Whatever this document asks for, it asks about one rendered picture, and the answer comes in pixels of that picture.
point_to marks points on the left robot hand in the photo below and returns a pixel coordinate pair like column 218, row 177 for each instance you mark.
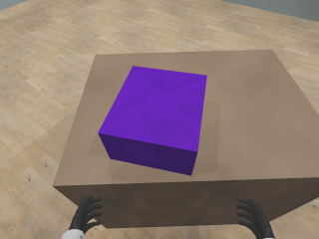
column 81, row 217

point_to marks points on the pedestal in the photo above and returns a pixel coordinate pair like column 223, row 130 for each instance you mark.
column 259, row 139

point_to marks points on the robot left forearm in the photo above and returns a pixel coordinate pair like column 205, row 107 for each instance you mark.
column 73, row 234

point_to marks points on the right robot hand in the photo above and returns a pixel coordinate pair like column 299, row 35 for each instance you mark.
column 260, row 226

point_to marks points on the carton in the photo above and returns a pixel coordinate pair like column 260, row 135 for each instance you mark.
column 155, row 120

